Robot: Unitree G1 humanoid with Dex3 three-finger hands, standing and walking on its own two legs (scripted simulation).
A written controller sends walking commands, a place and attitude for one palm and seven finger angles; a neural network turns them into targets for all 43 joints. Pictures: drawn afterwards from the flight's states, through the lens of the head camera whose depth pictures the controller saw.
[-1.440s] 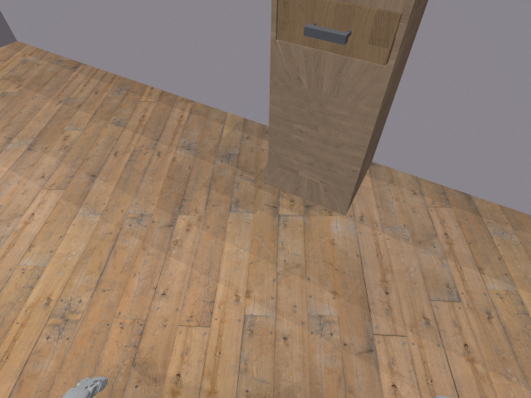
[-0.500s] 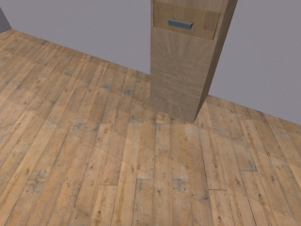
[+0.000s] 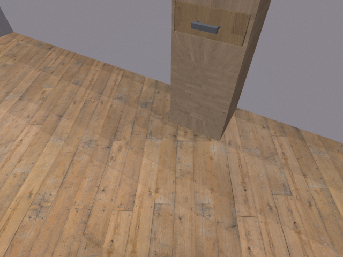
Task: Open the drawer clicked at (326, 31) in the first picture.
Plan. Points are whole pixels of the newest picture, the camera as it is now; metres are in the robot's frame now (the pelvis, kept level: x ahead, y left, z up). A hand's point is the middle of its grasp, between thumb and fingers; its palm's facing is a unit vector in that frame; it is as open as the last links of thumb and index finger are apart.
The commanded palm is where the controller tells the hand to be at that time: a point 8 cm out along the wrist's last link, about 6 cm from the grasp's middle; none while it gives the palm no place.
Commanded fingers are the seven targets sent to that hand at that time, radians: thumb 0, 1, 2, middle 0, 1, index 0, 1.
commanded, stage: walk to a spot facing it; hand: left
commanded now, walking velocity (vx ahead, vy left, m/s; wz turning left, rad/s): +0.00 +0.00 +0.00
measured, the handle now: (206, 25) +1.15 -0.10 +0.06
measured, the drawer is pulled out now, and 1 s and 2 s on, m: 0.00 0.00 0.00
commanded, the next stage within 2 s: turn to face it in 0.94 s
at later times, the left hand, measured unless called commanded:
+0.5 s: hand out of the picture +0.02 +0.22 -0.19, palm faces +0.11 -0.98 -0.18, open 7.4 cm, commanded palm none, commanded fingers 0.00 0.90 0.90 -0.20 -0.30 -0.20 -0.30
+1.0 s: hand (111, 211) +0.28 +0.21 -0.17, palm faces +0.30 -0.93 -0.21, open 7.2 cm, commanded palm none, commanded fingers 0.00 0.90 0.90 -0.20 -0.30 -0.20 -0.30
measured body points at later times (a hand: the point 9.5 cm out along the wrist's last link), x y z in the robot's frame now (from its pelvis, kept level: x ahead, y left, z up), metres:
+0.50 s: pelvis +0.06 +0.04 -0.01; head +0.06 +0.05 +0.44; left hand +0.01 +0.27 -0.17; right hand +0.05 -0.20 -0.16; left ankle +0.03 +0.12 -0.75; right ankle +0.03 -0.10 -0.69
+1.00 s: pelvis +0.24 +0.01 -0.01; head +0.26 +0.01 +0.44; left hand +0.26 +0.25 -0.15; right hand +0.29 -0.22 -0.17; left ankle +0.20 +0.12 -0.66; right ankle +0.31 -0.08 -0.75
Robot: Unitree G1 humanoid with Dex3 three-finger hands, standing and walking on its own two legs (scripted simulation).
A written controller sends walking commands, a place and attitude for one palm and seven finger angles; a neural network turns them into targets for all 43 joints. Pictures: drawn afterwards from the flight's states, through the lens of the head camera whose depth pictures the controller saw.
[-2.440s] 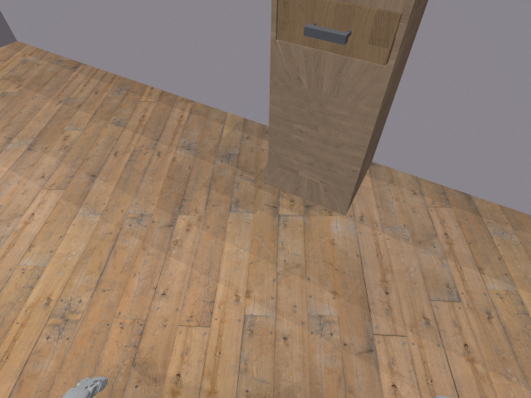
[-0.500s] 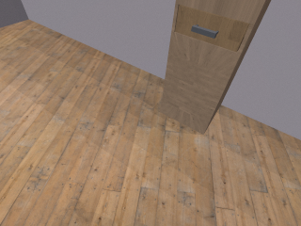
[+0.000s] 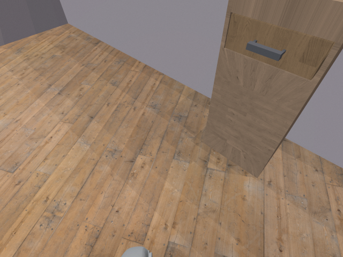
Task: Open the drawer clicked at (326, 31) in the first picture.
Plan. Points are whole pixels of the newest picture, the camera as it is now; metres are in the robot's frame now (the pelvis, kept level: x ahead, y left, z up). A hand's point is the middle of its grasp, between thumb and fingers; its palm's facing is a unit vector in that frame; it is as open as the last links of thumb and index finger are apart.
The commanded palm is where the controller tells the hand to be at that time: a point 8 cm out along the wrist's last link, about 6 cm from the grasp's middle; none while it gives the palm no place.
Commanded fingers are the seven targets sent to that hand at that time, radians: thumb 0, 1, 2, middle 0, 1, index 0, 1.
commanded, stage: turn to face it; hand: left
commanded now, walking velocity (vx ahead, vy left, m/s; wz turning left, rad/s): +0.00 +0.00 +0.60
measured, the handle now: (266, 48) +0.84 -0.35 +0.07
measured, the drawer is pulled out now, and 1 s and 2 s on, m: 0.00 0.00 0.00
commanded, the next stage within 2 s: take the last steps up to it in 1.30 s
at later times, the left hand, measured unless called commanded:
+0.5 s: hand out of the picture +0.12 +0.22 -0.17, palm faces -0.04 -0.98 -0.18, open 7.4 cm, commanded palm none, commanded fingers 0.00 0.90 0.90 -0.20 -0.30 -0.20 -0.30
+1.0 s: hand (119, 209) +0.28 +0.17 -0.15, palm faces -0.38 -0.89 -0.25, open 7.4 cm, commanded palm none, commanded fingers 0.00 0.90 0.90 -0.20 -0.30 -0.20 -0.30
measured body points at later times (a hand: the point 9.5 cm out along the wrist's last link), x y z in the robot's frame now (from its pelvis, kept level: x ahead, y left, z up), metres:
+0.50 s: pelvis +0.10 +0.04 +0.01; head +0.13 +0.04 +0.45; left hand +0.12 +0.27 -0.15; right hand +0.19 -0.20 -0.13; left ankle +0.15 +0.13 -0.73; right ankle +0.09 -0.09 -0.67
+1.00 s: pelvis +0.10 +0.03 +0.00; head +0.13 +0.01 +0.45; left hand +0.30 +0.22 -0.13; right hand +0.06 -0.25 -0.14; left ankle +0.16 +0.15 -0.71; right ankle +0.10 -0.09 -0.73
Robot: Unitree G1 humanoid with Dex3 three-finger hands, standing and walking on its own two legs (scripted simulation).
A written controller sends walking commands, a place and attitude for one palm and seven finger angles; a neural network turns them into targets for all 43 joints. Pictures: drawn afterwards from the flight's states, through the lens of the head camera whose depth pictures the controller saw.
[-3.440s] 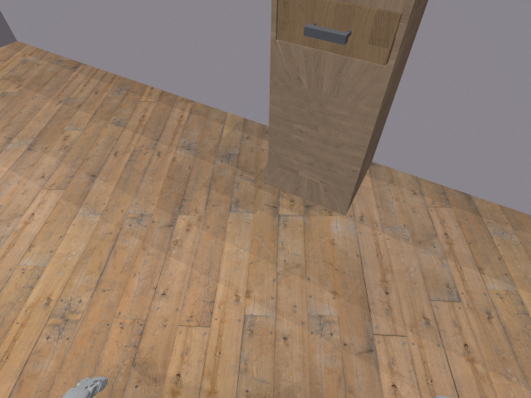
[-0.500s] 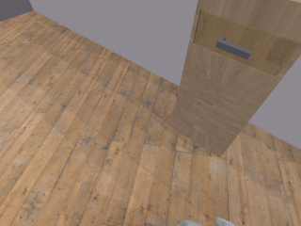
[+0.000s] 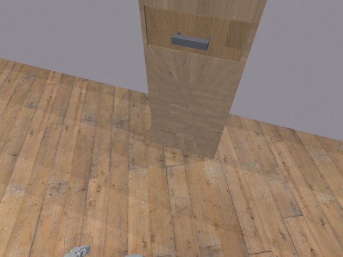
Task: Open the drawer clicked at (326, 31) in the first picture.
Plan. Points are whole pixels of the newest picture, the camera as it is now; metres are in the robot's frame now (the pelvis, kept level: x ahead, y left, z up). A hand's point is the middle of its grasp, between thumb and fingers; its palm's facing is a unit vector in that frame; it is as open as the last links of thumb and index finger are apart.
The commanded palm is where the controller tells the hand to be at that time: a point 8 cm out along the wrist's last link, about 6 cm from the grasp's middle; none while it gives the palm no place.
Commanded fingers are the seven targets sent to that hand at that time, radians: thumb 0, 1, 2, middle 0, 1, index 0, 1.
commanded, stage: turn to face it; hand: left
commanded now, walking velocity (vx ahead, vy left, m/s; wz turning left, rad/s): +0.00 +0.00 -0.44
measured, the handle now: (191, 39) +0.83 -0.02 +0.07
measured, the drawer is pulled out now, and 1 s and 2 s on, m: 0.00 0.00 0.00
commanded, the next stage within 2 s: take the last steps up to it in 0.30 s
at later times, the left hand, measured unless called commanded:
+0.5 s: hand out of the picture +0.12 +0.17 -0.16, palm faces -0.21 -0.95 -0.24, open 7.4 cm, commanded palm none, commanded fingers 0.00 0.90 0.90 -0.20 -0.30 -0.20 -0.30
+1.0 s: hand out of the picture +0.14 +0.19 -0.17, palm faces -0.22 -0.96 -0.16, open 7.4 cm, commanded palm none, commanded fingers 0.00 0.90 0.90 -0.20 -0.30 -0.20 -0.30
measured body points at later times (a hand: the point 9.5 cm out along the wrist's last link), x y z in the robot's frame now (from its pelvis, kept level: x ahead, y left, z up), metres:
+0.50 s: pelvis -0.02 +0.01 +0.00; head +0.02 -0.02 +0.44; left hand +0.13 +0.22 -0.14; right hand -0.06 -0.24 -0.17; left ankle -0.01 +0.13 -0.71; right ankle -0.06 -0.09 -0.74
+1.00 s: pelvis +0.09 +0.02 +0.01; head +0.10 +0.03 +0.46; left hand +0.15 +0.24 -0.15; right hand +0.01 -0.20 -0.14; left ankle +0.09 +0.11 -0.73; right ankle +0.04 -0.11 -0.66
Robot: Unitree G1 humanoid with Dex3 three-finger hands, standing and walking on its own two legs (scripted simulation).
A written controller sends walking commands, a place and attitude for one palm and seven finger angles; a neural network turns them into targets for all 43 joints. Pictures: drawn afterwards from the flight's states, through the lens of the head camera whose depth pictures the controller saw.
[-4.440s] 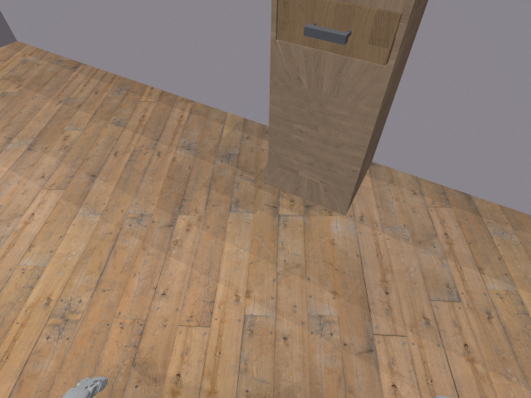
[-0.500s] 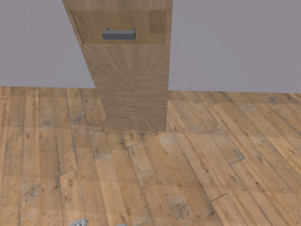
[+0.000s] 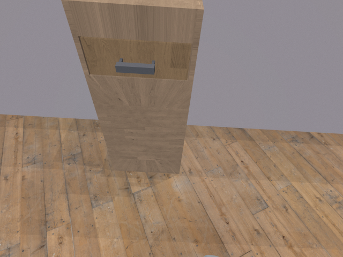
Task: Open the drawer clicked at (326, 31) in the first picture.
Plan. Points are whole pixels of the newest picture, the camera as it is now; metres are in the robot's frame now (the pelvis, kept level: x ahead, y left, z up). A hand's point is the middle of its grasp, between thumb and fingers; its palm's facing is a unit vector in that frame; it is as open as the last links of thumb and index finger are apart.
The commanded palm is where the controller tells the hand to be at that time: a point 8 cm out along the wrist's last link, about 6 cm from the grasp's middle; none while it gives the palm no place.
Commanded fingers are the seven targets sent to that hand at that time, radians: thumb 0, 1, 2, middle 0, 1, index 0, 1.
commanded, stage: take the last steps up to it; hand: left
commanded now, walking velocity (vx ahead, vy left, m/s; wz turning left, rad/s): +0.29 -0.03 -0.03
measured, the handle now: (136, 64) +0.72 +0.17 +0.06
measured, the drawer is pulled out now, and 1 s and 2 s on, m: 0.00 0.00 0.00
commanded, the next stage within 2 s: come to a stop and stand still in 0.38 s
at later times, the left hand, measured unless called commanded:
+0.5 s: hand (128, 239) +0.20 +0.13 -0.17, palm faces +0.08 -0.97 -0.22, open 7.1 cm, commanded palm none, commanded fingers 0.00 0.90 0.90 -0.20 -0.30 -0.20 -0.30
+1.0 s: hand (123, 235) +0.21 +0.15 -0.18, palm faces +0.04 -0.96 -0.28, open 7.4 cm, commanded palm none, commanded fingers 0.00 0.90 0.90 -0.20 -0.30 -0.20 -0.30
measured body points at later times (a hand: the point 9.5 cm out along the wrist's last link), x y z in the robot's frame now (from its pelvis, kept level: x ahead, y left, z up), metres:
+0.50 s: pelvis +0.16 -0.06 +0.00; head +0.17 -0.07 +0.45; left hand +0.20 +0.18 -0.15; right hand +0.19 -0.29 -0.16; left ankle +0.19 +0.08 -0.69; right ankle +0.17 -0.14 -0.74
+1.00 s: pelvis +0.18 -0.06 -0.02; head +0.21 -0.08 +0.43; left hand +0.21 +0.20 -0.16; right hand +0.27 -0.29 -0.18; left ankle +0.26 +0.07 -0.74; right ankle +0.16 -0.18 -0.75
